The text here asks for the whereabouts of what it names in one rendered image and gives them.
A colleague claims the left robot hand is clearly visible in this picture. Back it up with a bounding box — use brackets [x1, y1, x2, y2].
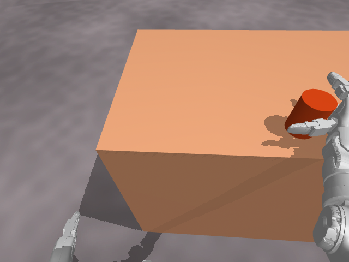
[49, 211, 80, 262]

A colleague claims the can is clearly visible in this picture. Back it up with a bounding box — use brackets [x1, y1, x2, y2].
[285, 89, 338, 139]

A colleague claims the right robot hand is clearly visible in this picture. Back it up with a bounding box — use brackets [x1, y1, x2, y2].
[287, 72, 349, 137]

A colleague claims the right robot arm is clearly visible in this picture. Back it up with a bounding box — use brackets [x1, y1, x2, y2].
[313, 127, 349, 262]

